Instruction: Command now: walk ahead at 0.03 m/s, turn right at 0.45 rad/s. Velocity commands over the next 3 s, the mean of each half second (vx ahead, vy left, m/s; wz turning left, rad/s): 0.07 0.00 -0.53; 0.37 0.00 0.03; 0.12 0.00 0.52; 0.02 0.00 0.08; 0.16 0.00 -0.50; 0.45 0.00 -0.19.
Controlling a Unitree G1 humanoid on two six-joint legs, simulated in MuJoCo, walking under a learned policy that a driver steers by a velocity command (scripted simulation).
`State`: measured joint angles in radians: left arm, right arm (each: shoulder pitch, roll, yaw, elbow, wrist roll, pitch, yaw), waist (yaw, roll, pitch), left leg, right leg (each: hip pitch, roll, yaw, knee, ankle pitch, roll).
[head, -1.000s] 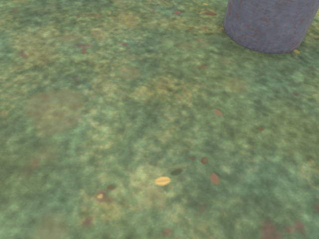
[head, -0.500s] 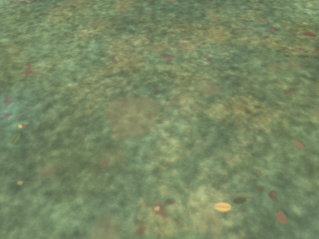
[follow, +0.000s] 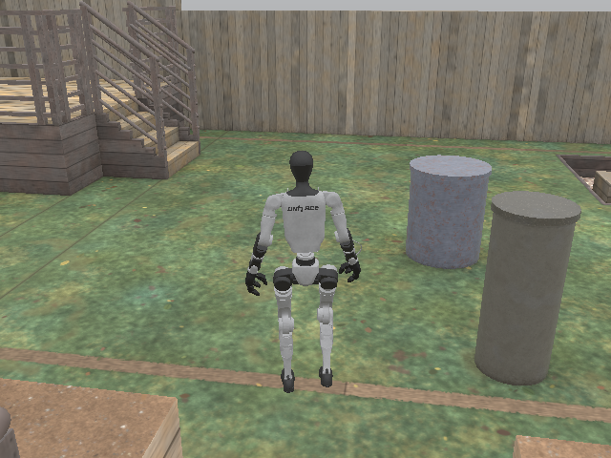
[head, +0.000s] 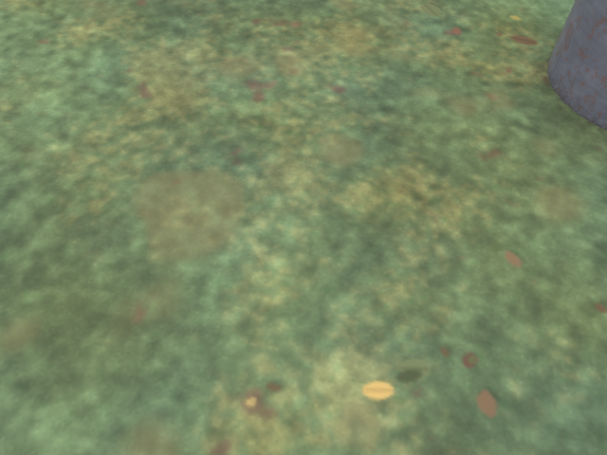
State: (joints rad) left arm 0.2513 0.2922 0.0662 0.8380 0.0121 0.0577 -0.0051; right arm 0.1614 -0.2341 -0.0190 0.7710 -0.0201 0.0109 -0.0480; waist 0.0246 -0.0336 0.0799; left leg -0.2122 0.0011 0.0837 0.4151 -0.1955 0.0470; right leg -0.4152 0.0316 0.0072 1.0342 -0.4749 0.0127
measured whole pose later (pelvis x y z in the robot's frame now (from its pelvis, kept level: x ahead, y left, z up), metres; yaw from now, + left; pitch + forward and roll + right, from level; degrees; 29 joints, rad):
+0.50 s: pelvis +0.02 -0.05 +0.01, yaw -17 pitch +1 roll +2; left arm 0.28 0.28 0.06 0.75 0.01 0.02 -0.01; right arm 0.20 -0.31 -0.06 0.79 -0.04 0.04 0.01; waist 0.01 0.04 0.03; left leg -0.46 0.02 -0.03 0.92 -0.31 -0.04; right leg -0.18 0.10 0.10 0.35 -0.18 -0.11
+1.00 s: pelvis +0.22 -0.04 +0.00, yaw -12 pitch +1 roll -1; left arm 0.21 0.30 0.03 0.78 0.05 -0.04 -0.02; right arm 0.37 -0.25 -0.04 0.86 0.00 -0.06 0.02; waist -0.01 -0.04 0.04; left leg -0.11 -0.11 -0.08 0.32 -0.22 0.10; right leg -0.52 -0.02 0.02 1.00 -0.28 0.00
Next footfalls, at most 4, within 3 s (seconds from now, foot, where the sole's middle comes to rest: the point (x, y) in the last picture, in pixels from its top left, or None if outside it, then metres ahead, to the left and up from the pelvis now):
0.22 right None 0.04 -0.12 -0.78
0.78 left None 0.24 0.02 -0.78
1.24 right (385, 446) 0.48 -0.16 -0.78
1.70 left None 0.38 0.03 -0.78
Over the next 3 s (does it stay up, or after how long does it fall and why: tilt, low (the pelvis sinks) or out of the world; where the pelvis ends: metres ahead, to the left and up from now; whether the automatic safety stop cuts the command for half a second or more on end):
stays up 0.64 -0.12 0.00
